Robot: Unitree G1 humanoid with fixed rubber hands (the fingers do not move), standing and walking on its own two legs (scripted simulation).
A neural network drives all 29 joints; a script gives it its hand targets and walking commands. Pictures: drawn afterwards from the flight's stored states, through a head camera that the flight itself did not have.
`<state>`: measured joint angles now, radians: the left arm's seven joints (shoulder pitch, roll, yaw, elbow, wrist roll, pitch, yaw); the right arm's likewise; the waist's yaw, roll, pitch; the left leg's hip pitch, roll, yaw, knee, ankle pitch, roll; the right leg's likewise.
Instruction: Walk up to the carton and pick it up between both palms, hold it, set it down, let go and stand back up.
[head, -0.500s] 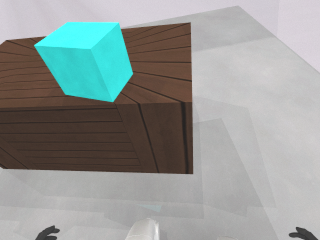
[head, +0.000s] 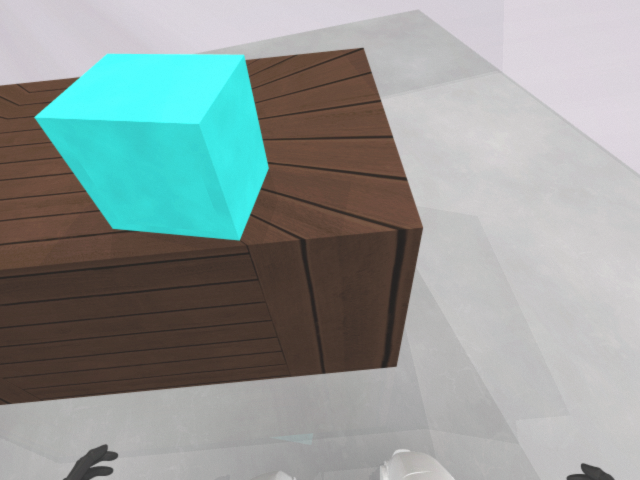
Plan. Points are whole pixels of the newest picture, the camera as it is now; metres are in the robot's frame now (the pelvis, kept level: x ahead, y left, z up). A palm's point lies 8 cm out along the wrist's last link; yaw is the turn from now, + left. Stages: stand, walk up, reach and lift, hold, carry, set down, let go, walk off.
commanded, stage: walk up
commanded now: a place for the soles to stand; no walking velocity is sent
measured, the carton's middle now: (173, 147) +0.69 +0.26 +0.05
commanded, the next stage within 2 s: none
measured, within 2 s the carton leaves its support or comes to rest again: neither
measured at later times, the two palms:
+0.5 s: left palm out of the picture +0.19 +0.52 -0.05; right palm (436, 443) +0.18 -0.12 -0.06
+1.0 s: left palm out of the picture +0.24 +0.69 -0.06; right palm (303, 395) +0.25 +0.04 -0.07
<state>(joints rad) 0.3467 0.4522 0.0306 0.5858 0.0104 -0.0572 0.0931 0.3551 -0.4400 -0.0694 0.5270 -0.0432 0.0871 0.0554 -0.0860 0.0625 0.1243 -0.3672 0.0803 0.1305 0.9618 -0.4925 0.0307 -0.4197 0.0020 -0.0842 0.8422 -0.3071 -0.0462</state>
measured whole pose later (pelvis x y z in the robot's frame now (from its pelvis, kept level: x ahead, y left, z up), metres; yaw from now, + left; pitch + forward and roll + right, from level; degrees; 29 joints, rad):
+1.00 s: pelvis +0.13 +0.34 +0.00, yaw -2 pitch -6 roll +0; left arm 0.28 0.52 0.07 0.66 -0.02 0.01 0.05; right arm 0.24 -0.38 -0.02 0.62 0.00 0.02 0.03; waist 0.01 -0.03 0.13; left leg -0.39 0.05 0.07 0.91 -0.43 0.00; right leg -0.43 -0.07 0.07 1.04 -0.55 -0.02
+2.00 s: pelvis +0.16 +0.32 +0.05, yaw -5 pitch -2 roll +0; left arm 0.05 0.36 0.04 1.08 -0.01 0.01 -0.03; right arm 0.17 -0.38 -0.04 1.04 0.01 -0.02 0.00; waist -0.02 0.00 0.08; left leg -0.15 0.09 0.10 0.37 -0.18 -0.05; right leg -0.18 0.00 0.01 0.39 -0.17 0.00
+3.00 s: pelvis +0.26 +0.22 +0.05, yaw -1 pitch -2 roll +0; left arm 0.07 0.38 0.02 0.92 -0.01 -0.01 0.01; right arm 0.12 -0.38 -0.03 0.91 0.02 0.01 -0.01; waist 0.00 0.00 0.12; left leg -0.17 0.02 -0.04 0.51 -0.30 -0.03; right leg -0.15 -0.03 -0.14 0.49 -0.30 -0.01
